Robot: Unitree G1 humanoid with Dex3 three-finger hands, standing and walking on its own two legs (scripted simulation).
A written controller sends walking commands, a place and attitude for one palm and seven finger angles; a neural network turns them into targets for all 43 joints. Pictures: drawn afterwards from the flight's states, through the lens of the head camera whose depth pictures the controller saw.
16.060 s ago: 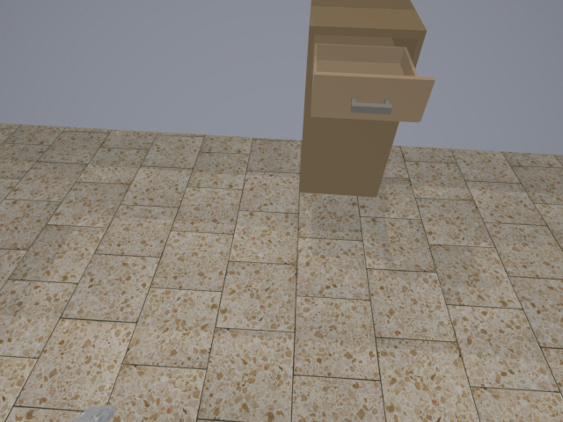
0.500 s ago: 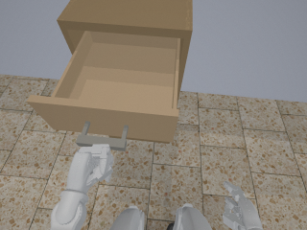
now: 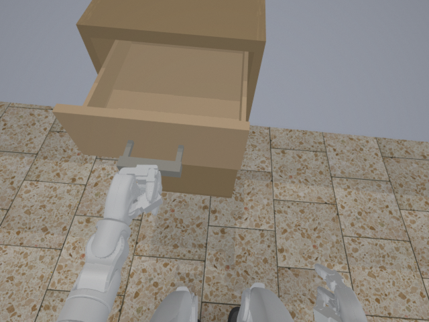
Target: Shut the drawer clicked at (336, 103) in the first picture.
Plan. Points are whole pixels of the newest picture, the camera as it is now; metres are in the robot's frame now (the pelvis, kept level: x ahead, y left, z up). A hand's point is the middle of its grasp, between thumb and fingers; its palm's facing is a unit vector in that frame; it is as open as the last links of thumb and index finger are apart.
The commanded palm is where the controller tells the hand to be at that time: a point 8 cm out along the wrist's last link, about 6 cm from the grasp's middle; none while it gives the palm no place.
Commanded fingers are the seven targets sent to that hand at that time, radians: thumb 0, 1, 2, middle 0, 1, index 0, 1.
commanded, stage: push the drawer shut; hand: left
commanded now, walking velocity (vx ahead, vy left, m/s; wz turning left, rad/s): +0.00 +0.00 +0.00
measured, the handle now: (152, 157) +0.41 +0.14 +0.03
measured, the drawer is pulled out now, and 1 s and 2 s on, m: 0.21 0.10 0.00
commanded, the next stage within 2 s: pull the fist back off the drawer in 2.00 s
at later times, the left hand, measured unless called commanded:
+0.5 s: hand (166, 169) +0.39 +0.11 +0.03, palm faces -0.09 -0.99 -0.04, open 2.8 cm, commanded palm +0.39 +0.16 +0.04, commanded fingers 0.00 0.90 0.90 -1.40 -1.60 -1.40 -1.60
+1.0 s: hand (175, 143) +0.45 +0.10 +0.03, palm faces -0.06 -1.00 -0.06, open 3.1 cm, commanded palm +0.44 +0.15 +0.04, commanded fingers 0.00 0.90 0.90 -1.40 -1.60 -1.40 -1.60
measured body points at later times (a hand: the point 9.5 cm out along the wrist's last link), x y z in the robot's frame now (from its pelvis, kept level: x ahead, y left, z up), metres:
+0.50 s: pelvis +0.00 +0.00 +0.00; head +0.11 +0.01 +0.44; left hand +0.39 +0.16 +0.03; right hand +0.13 -0.25 -0.11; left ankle +0.01 +0.06 -0.64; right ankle +0.05 -0.09 -0.64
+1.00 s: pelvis +0.00 -0.01 +0.00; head +0.12 -0.01 +0.43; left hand +0.44 +0.15 +0.04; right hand +0.07 -0.27 -0.12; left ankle +0.01 +0.06 -0.64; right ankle +0.05 -0.09 -0.64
